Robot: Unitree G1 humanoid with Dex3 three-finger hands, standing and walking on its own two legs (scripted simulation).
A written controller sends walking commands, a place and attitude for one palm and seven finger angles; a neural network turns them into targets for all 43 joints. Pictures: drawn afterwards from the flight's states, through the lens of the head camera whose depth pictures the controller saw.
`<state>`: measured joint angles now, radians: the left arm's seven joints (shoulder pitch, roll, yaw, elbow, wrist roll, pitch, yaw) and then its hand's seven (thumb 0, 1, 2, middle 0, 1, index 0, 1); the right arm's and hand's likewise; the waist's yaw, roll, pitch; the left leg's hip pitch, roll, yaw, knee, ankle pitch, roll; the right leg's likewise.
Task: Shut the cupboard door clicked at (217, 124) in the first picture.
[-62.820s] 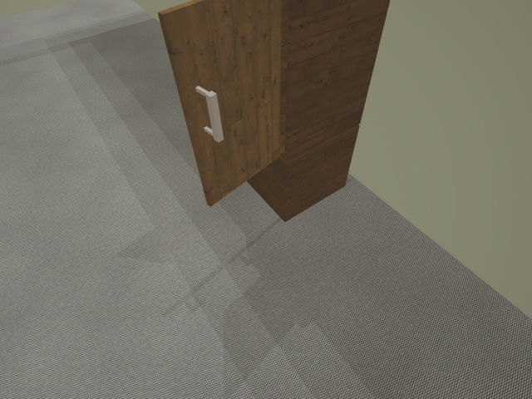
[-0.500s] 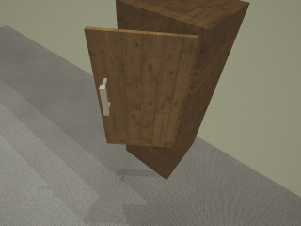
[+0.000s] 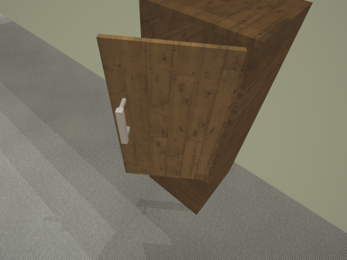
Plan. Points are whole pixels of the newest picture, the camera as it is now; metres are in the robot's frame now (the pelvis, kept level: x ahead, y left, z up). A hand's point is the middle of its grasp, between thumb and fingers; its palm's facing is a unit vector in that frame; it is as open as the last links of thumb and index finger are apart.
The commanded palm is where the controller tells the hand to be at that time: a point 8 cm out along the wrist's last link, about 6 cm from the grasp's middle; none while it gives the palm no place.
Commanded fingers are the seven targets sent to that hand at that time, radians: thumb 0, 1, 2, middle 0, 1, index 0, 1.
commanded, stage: come to a stop and stand still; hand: left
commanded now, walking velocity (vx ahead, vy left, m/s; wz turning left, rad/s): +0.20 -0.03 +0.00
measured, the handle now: (124, 121) +0.47 +0.19 +0.02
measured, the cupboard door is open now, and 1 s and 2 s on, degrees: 35 35 35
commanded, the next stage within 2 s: look again from close up in 1.02 s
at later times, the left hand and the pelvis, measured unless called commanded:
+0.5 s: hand out of the picture +0.10 +0.17 -0.16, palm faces -0.03 -0.96 -0.27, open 7.3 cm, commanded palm none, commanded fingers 0.00 0.90 0.90 -0.20 -0.30 -0.20 -0.30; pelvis +0.03 -0.02 +0.00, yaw -4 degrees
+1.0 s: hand out of the picture +0.00 +0.14 -0.16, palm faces +0.01 -0.98 -0.17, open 7.3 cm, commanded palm none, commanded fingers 0.00 0.90 0.90 -0.20 -0.30 -0.20 -0.30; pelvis +0.00 -0.03 +0.01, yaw -2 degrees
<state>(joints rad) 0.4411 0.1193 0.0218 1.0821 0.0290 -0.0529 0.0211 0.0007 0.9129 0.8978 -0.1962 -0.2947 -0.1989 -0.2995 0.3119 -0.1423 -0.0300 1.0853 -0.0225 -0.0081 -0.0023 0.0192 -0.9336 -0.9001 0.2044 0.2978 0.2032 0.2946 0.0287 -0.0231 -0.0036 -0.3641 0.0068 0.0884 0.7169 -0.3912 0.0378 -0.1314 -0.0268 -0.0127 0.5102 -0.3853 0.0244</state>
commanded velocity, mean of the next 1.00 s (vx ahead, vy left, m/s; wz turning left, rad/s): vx -0.07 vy -0.02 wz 0.00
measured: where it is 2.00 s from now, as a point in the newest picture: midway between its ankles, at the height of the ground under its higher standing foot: outside the picture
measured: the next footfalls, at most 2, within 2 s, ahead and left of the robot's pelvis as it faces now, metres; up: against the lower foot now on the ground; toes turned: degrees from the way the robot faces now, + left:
right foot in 0.46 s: +0.07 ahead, -0.14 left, +0.00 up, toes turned -6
